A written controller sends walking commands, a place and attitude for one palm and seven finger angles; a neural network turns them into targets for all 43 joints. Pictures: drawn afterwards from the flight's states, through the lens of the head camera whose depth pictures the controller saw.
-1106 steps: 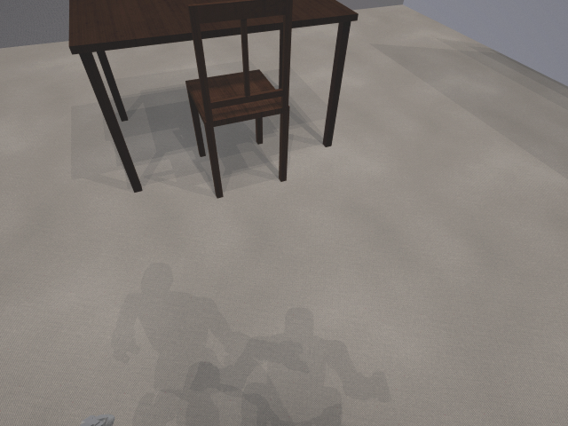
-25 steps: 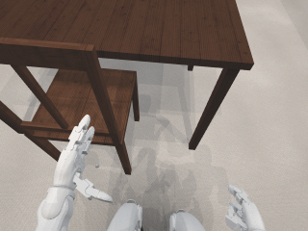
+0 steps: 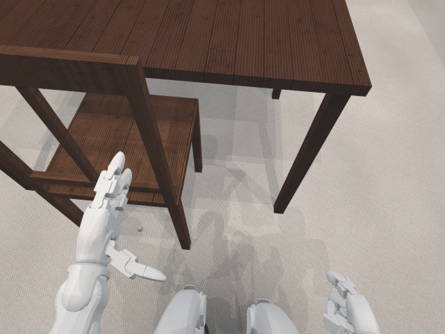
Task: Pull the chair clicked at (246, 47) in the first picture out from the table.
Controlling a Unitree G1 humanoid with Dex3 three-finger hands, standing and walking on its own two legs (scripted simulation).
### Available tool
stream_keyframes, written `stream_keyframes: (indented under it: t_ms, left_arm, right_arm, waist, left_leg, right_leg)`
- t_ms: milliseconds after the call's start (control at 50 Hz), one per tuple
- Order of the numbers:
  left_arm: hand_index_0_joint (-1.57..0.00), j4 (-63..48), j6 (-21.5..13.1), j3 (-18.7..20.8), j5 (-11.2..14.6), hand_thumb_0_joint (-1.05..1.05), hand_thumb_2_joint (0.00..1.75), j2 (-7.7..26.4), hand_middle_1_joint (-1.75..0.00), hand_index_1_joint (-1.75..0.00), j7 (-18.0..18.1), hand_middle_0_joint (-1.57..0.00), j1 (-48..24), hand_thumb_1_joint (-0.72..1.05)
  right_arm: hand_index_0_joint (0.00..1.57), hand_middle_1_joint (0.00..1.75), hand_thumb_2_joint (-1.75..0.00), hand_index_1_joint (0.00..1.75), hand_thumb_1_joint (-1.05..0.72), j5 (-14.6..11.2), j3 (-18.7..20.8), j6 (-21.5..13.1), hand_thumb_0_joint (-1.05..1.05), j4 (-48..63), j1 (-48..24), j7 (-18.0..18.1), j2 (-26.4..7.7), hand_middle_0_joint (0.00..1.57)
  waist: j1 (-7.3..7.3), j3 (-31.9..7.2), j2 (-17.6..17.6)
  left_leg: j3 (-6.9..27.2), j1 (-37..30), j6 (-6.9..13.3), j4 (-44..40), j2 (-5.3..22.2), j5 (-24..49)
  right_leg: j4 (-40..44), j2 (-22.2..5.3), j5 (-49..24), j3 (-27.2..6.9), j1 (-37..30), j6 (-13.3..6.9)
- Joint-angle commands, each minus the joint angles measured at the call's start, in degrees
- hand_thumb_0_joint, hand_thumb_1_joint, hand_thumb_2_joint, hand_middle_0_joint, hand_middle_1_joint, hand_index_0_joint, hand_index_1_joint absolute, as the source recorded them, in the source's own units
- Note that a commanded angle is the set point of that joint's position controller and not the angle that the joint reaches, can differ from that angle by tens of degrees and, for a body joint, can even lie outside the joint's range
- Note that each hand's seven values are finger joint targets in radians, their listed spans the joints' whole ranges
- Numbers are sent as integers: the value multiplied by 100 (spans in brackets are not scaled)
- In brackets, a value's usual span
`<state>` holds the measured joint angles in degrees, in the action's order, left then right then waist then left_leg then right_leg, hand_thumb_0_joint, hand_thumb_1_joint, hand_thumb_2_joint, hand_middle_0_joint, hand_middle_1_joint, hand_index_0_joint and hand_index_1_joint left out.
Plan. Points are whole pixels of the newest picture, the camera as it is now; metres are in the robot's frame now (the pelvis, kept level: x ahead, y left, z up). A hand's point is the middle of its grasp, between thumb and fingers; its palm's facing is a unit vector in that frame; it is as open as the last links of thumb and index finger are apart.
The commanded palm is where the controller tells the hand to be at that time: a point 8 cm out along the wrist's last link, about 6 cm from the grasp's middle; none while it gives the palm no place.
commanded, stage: aim the fingers beside a spindle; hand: left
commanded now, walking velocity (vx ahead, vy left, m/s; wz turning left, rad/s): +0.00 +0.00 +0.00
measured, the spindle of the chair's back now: (67, 142) +0.45 +0.34 +0.03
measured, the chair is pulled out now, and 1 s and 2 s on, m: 0.00 0.00 0.00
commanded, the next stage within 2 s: none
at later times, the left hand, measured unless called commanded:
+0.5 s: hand (152, 235) +0.28 +0.14 +0.01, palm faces -0.08 -1.00 +0.01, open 16.9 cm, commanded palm +0.27 +0.19 +0.03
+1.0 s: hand (148, 223) +0.28 +0.14 +0.06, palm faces -0.04 -1.00 -0.05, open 16.9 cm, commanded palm +0.27 +0.20 +0.04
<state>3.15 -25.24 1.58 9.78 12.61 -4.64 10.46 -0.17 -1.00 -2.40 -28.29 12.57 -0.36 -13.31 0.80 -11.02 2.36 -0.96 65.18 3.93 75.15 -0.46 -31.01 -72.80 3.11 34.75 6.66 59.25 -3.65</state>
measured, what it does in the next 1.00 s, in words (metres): stands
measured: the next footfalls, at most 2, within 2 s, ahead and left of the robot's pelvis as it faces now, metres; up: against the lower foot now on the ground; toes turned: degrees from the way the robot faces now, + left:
none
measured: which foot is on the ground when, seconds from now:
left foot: down 0.00-1.00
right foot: down 0.00-1.00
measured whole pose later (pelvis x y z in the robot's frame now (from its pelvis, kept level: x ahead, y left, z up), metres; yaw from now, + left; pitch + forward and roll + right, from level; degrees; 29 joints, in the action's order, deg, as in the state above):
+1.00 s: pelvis +0.01 -0.01 +0.01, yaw +0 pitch +21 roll -3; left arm 1.6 -27.3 0.4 8.7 12.5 -3.6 11.9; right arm 0.0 -0.6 -2.5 -28.5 12.9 0.4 -13.1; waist 1.3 -10.9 1.3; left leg -1.0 63.7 3.4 73.6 -0.3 -31.3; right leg -71.5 3.5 35.0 6.3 58.0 -4.1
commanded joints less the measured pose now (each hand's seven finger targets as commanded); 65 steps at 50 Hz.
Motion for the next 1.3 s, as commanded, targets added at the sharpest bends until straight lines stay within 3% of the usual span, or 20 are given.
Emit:
stream_keyframes:
  t_ms: [0,80,180,260,360,440,520,560,620,680,760,840,880,940,1020,1060,1120,1180,1240,1280]
  left_arm:
    - [-6,-230,-127,-167,36,0,30,-31,-8,-8,-211,-6,-316,-50]
    - [-6,126,85,-295,27,0,30,-36,-8,-8,-524,-6,-667,-50]
    - [-6,-1997,-556,447,44,0,30,745,-8,-8,2,-6,-1106,-50]
    - [-6,-1591,-654,782,-12,0,30,891,-8,-8,376,-6,-681,-50]
    - [-6,676,138,-358,-64,0,30,-303,-8,-8,-299,-6,-210,-50]
    - [-6,-54,165,-251,190,0,30,2,-8,-8,-701,-6,-890,-50]
    - [-6,-2183,-618,486,168,0,30,842,-8,-8,-133,-6,-1333,-50]
    - [-6,-2278,-773,890,106,0,30,1159,-8,-8,262,-6,-903,-50]
    - [-6,-769,-583,641,-113,0,30,641,-8,-8,420,-6,-628,-50]
    - [-6,725,6,-72,-159,0,30,-60,-8,-8,-66,-6,-435,-50]
    - [-6,369,340,-433,168,0,30,-234,-8,-8,-740,-6,-820,-50]
    - [-6,-1910,-437,520,268,0,30,860,-8,-8,-312,-6,-1198,-50]
    - [-6,-2476,-746,757,182,0,30,1060,-8,-8,114,-6,-1041,-50]
    - [-6,-1180,-730,868,-10,0,30,888,-8,-8,426,-6,-754,-50]
    - [-6,839,-63,13,-99,0,30,27,-8,-8,-171,-6,-482,-50]
    - [-6,868,233,-485,114,0,30,-394,-8,-8,-648,-6,-759,-50]
    - [-6,-316,127,-287,317,0,30,3,-8,-8,-864,-6,-1022,-50]
    - [-6,-2197,-480,557,328,0,30,982,-8,-8,-378,-6,-1309,-50]
    - [-6,-2025,-768,889,185,0,30,1025,-8,-8,240,-6,-590,-50]
    - [-6,-1064,-674,877,-31,0,30,871,-8,-8,420,-6,-755,-50]
  right_arm:
    - [20,30,-90,30,-90,-64,271,-223,0,725,-98,29,-835,20]
    - [20,30,-90,30,-90,-140,287,-214,0,847,-114,96,-911,20]
    - [20,30,-90,30,-90,8,328,-329,0,927,-118,99,-797,20]
    - [20,30,-90,30,-90,28,288,-269,0,744,-73,34,-726,20]
    - [20,30,-90,30,-90,-113,261,-112,0,773,-96,-14,-859,20]
    - [20,30,-90,30,-90,-164,320,-182,0,900,-46,131,-923,20]
    - [20,30,-90,30,-90,-16,320,-353,0,863,-38,161,-769,20]
    - [20,30,-90,30,-90,38,296,-355,0,756,46,122,-739,20]
    - [20,30,-90,30,-90,40,261,-224,0,603,-88,18,-717,20]
    - [20,30,-90,30,-90,-60,252,-95,0,664,-100,-23,-849,20]
    - [20,30,-90,30,-90,-204,309,-124,0,920,-24,100,-942,20]
    - [20,30,-90,30,-90,-65,331,-268,0,933,-45,175,-805,20]
    - [20,30,-90,30,-90,6,297,-325,0,792,5,159,-701,20]
    - [20,30,-90,30,-90,36,256,-246,0,581,-81,71,-665,20]
    - [20,30,-90,30,-90,-81,247,-93,0,632,-120,10,-855,20]
    - [20,30,-90,30,-90,-212,272,-123,0,790,-100,59,-912,20]
    - [20,30,-90,30,-90,-184,338,-192,0,909,-31,155,-922,20]
    - [20,30,-90,30,-90,-56,338,-341,0,879,-12,204,-835,20]
    - [20,30,-90,30,-90,7,286,-353,0,701,-28,141,-653,20]
    - [20,30,-90,30,-90,34,254,-245,0,571,-118,86,-654,20]
  waist:
    - [303,-1146,-395]
    - [264,-935,-386]
    - [-199,-2605,751]
    - [-87,-2129,408]
    - [339,-733,-622]
    - [256,-1485,-447]
    - [-145,-2680,736]
    - [-224,-2559,841]
    - [95,-1454,188]
    - [310,-858,-500]
    - [255,-1445,-450]
    - [-132,-2682,332]
    - [-219,-2693,771]
    - [49,-1592,275]
    - [331,-739,-485]
    - [371,-984,-544]
    - [222,-1987,-266]
    - [-147,-2890,535]
    - [-166,-2249,491]
    - [36,-1582,207]
  left_leg:
    - [689,-1489,-163,-1064,87,1097]
    - [616,-1200,-130,-1034,38,660]
    - [778,-2711,-304,-1128,79,1948]
    - [750,-2383,-310,-1137,89,2141]
    - [610,-1131,-142,-1060,37,821]
    - [571,-1346,-100,-948,15,932]
    - [667,-2763,-263,-1055,67,2234]
    - [752,-2898,-382,-1165,101,2613]
    - [687,-1971,-270,-1048,93,1860]
    - [531,-1113,-163,-952,27,996]
    - [554,-1379,-99,-1001,-5,1069]
    - [545,-2374,-180,-999,34,2155]
    - [604,-2840,-290,-1108,58,2612]
    - [577,-1931,-240,-987,60,2034]
    - [486,-965,-164,-909,15,850]
    - [503,-1125,-109,-968,-14,847]
    - [541,-1630,-97,-922,5,1405]
    - [589,-2604,-191,-1002,46,2354]
    - [588,-2553,-278,-1128,62,2565]
    - [585,-1843,-232,-969,51,2063]
  right_leg:
    - [1186,-29,-1255,-504,-375,180]
    - [1266,-89,-824,-586,-331,149]
    - [870,-85,-1527,-514,-440,38]
    - [917,-20,-1785,-516,-586,65]
    - [1296,-31,-1081,-562,-380,165]
    - [1323,-116,-1174,-696,-726,187]
    - [940,-92,-1896,-591,-679,57]
    - [859,-36,-1989,-514,-546,27]
    - [970,-15,-1705,-500,-407,114]
    - [1199,-41,-1276,-582,-408,184]
    - [1320,-109,-1392,-666,-800,182]
    - [1064,-114,-2218,-702,-1180,120]
    - [944,-68,-2220,-619,-833,56]
    - [999,-28,-1962,-606,-675,119]
    - [1257,-51,-1133,-662,-415,188]
    - [1424,-96,-1146,-767,-659,194]
    - [1277,-143,-1783,-745,-1031,208]
    - [1019,-102,-2282,-679,-1096,95]
    - [995,-56,-2247,-599,-865,82]
    - [949,-24,-1979,-586,-674,114]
